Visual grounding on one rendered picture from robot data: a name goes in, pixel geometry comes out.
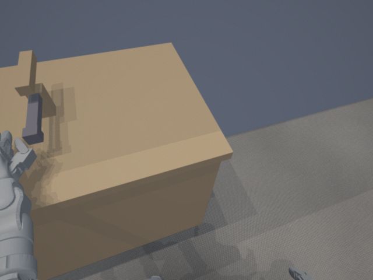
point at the right robot hand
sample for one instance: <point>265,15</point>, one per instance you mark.
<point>299,275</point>

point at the tap lever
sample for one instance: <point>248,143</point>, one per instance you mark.
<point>32,133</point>

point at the robot left forearm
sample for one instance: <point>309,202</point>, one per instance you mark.
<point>17,261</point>

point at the left robot hand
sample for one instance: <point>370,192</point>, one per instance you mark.
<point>13,166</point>

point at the counter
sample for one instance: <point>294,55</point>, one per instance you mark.
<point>130,155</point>

